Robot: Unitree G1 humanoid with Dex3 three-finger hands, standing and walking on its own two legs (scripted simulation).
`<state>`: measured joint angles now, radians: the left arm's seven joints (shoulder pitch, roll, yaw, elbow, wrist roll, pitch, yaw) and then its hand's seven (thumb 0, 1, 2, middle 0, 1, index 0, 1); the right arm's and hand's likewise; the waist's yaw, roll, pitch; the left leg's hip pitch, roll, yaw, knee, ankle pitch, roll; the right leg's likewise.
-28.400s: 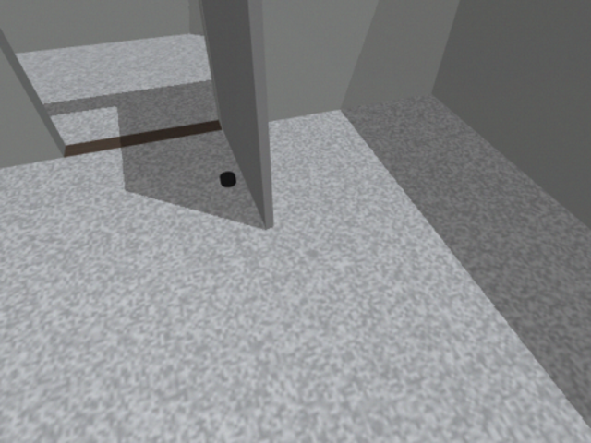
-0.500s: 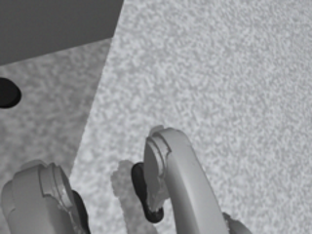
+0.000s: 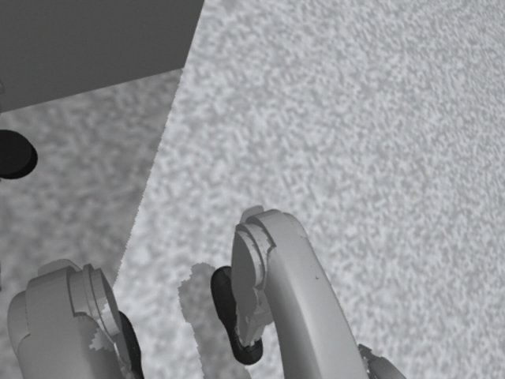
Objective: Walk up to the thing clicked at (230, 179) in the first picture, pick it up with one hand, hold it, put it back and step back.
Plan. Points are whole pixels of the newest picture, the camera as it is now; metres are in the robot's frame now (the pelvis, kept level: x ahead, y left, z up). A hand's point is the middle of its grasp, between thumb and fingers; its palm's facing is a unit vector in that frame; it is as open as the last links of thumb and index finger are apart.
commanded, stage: approach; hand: left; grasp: from above
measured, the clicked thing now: (8, 155) +0.52 +0.27 -0.30
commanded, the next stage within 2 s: rest palm in 0.38 s
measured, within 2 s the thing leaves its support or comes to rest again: neither
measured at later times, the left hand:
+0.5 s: hand out of the picture +0.50 +0.29 -0.18, palm faces -0.44 -0.10 -0.89, open 13.8 cm
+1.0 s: hand out of the picture +0.50 +0.27 -0.24, palm faces -0.41 -0.11 -0.90, open 14.0 cm
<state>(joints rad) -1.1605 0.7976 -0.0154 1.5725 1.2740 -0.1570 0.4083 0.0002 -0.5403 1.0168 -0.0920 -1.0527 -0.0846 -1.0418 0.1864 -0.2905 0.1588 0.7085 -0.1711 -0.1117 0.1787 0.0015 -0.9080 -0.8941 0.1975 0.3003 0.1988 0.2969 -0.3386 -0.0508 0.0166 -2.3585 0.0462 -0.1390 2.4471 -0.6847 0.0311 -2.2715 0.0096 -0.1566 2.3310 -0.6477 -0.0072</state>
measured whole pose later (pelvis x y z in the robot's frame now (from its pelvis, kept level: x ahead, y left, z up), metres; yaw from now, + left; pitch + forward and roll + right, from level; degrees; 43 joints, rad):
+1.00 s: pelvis +0.00 +0.00 -0.01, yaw -2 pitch +31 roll -12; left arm -1.17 0.94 0.11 1.72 1.32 -0.16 0.58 0.00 -0.51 1.05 -0.10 -1.01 -0.08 -1.01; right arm 0.16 -0.32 0.25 0.65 -0.24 -0.19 0.23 0.00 -0.90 -0.90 0.20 0.30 0.20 0.30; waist -0.42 -0.10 0.14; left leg -2.37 0.05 -0.18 2.52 -0.71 0.03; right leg -2.27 0.03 -0.19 2.37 -0.65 0.00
